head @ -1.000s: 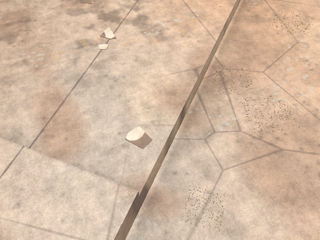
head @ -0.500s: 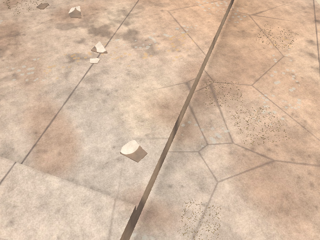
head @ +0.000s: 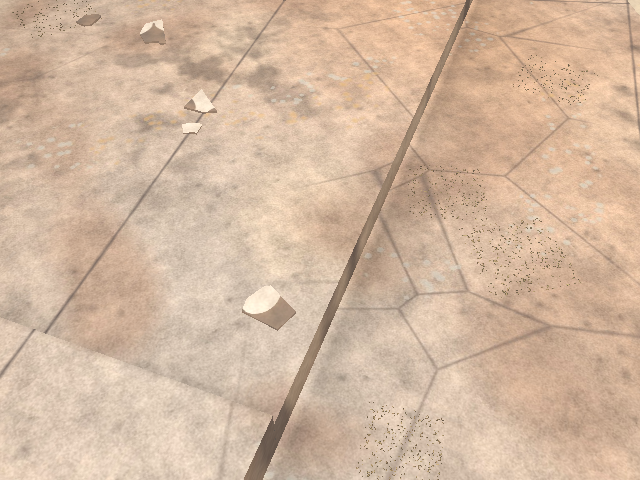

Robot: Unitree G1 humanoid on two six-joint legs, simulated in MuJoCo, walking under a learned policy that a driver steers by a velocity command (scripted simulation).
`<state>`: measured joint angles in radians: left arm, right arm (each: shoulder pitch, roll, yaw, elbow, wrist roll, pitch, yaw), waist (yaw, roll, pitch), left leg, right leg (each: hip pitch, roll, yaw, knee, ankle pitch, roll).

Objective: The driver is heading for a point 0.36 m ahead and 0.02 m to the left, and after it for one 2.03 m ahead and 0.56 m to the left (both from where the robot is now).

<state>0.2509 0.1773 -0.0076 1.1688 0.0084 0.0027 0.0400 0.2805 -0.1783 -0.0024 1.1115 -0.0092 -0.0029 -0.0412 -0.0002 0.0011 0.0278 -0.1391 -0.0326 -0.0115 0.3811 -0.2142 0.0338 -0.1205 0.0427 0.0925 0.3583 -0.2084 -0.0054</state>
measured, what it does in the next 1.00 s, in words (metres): lifts its right foot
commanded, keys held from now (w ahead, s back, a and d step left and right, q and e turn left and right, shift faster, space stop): no key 0.62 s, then w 0.38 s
